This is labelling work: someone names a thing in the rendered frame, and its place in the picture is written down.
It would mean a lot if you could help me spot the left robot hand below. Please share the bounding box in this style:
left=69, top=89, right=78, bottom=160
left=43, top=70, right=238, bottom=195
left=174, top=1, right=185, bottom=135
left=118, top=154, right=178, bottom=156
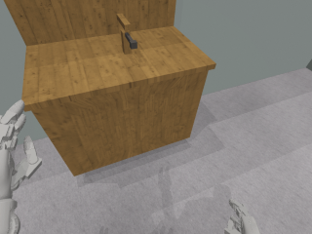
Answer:
left=0, top=99, right=42, bottom=200

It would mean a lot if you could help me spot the left robot forearm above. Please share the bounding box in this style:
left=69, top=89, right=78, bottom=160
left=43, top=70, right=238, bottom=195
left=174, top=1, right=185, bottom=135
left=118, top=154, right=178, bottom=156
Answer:
left=0, top=198, right=20, bottom=234

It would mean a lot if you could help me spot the tap lever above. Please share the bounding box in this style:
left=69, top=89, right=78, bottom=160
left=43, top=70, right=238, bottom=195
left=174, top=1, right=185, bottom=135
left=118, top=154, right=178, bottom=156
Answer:
left=125, top=32, right=137, bottom=50

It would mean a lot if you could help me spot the right robot hand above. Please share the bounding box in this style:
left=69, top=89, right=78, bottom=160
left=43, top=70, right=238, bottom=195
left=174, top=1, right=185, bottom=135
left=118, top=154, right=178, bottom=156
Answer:
left=224, top=199, right=261, bottom=234

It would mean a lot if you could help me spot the counter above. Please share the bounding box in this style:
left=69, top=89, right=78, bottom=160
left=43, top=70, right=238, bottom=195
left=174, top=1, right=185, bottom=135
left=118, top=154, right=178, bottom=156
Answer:
left=4, top=0, right=216, bottom=176

